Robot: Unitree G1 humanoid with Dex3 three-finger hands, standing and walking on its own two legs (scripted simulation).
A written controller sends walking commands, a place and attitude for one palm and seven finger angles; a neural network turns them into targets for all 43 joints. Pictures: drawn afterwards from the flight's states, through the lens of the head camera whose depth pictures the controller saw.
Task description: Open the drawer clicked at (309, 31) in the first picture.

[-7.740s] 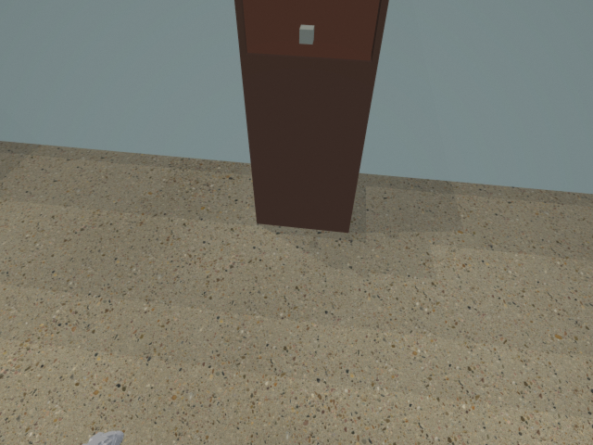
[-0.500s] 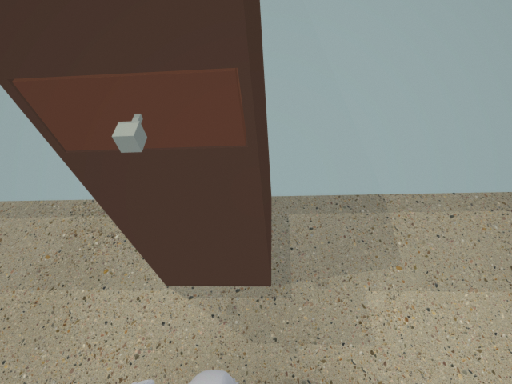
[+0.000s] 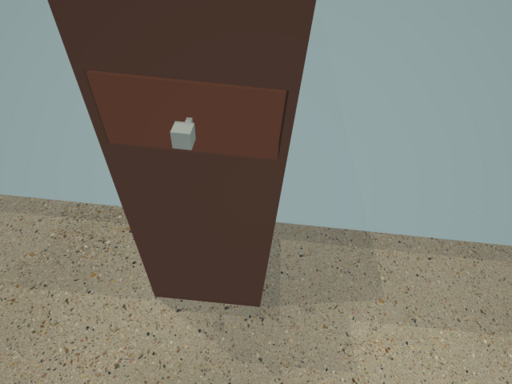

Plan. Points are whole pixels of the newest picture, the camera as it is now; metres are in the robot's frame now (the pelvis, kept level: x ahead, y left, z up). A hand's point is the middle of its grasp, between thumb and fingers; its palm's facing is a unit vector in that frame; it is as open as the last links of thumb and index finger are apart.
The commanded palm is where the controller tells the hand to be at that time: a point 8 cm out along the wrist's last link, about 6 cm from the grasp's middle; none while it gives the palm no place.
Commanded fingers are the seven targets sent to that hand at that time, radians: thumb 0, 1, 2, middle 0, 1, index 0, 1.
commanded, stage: come to a stop and stand still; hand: left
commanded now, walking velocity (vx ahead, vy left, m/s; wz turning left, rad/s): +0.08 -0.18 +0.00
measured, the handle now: (185, 130) +0.56 +0.19 +0.10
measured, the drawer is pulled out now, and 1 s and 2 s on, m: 0.00 0.00 0.00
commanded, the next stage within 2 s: look again from close up in 0.10 s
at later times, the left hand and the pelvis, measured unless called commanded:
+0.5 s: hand out of the picture +0.11 +0.13 -0.18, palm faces -0.03 -0.96 -0.28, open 7.3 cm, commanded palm none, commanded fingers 0.00 0.90 0.90 -0.20 -0.30 -0.20 -0.30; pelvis +0.04 -0.05 -0.02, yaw -2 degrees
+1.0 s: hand (181, 349) +0.19 +0.13 -0.05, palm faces -0.09 -0.67 -0.74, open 7.6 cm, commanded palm +0.15 +0.17 -0.03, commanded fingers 0.00 0.64 0.79 -0.22 -0.47 -0.22 -0.47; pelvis -0.01 -0.05 -0.02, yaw -5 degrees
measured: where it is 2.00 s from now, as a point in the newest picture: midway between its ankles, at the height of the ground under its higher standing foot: outside the picture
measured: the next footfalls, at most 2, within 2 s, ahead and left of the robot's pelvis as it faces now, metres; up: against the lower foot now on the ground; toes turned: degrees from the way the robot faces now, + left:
right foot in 0.28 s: +0.06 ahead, -0.16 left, +0.00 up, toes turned -5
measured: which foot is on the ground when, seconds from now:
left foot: down 0.00-1.00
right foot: up 0.00-0.26, down 0.28-1.00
